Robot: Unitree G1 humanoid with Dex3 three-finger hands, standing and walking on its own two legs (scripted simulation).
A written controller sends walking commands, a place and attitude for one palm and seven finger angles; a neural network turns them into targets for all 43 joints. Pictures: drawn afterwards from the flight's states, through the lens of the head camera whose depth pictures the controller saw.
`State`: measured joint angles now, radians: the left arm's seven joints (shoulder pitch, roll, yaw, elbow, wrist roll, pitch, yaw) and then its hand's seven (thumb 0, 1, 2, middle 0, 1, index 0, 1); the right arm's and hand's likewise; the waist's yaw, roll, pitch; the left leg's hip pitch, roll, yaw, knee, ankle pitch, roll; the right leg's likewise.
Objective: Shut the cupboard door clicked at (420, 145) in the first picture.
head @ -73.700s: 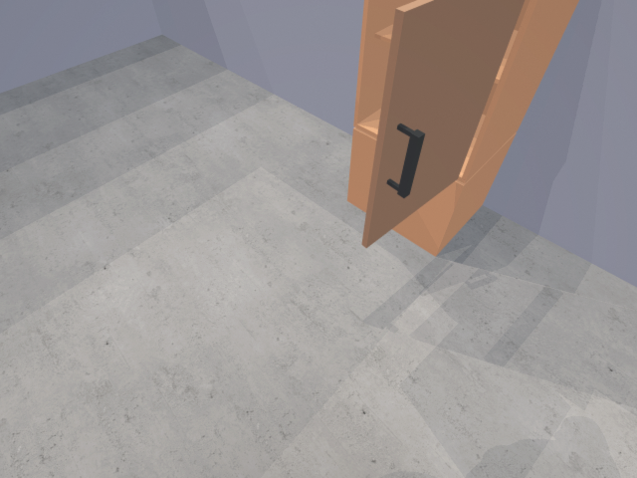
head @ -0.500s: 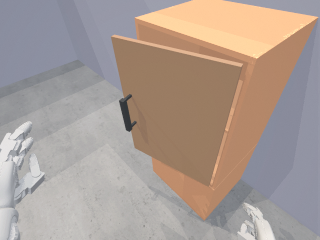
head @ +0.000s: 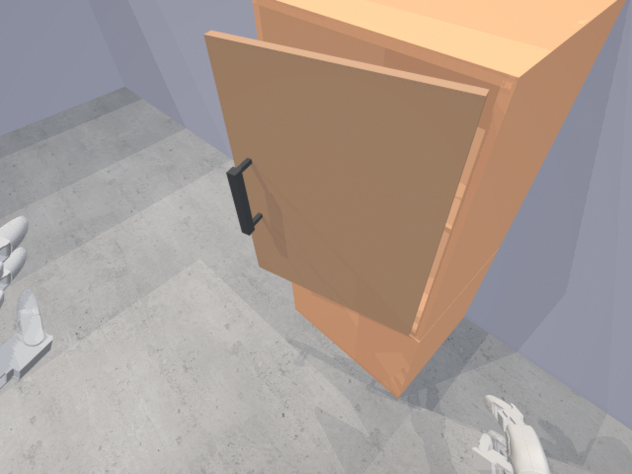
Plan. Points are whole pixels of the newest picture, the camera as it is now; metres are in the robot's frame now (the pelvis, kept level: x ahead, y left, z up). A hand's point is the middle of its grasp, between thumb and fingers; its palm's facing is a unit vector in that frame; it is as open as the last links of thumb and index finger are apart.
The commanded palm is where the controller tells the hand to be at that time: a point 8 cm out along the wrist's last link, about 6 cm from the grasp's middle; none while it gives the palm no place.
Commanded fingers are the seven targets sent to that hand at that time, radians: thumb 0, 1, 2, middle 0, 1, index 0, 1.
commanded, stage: step back with the hand held close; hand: left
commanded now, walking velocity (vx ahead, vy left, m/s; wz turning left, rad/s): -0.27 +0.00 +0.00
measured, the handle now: (247, 197) +0.62 +0.19 -0.05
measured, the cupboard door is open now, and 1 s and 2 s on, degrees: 15 15 15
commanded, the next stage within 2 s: stop stepping back and stand still in 0.68 s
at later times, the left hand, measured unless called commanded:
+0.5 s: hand out of the picture +0.05 +0.28 +0.17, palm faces +0.54 -0.71 -0.46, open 7.4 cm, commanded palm +0.00 +0.31 +0.18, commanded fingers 0.00 0.90 0.90 -0.20 -0.30 -0.20 -0.30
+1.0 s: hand out of the picture -0.03 +0.27 +0.18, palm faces +0.49 -0.74 -0.46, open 7.4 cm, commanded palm -0.08 +0.30 +0.18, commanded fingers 0.00 0.90 0.90 -0.20 -0.30 -0.20 -0.30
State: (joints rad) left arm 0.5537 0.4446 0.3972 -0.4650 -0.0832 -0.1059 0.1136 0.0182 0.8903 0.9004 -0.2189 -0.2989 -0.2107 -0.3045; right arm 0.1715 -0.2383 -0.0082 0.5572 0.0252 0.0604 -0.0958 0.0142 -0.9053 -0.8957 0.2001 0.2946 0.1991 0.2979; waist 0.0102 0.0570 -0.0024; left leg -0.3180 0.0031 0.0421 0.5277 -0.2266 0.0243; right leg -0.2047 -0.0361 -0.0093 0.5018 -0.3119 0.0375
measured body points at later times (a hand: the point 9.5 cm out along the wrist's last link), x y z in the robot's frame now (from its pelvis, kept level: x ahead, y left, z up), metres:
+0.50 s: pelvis -0.11 -0.01 -0.01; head -0.11 +0.00 +0.44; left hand +0.02 +0.31 +0.19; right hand +0.08 -0.23 -0.10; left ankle +0.01 +0.11 -0.72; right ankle -0.03 -0.14 -0.74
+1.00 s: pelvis -0.21 +0.00 -0.01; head -0.21 +0.01 +0.44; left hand -0.07 +0.31 +0.20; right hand -0.03 -0.22 -0.10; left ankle -0.11 +0.10 -0.74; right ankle -0.30 -0.13 -0.73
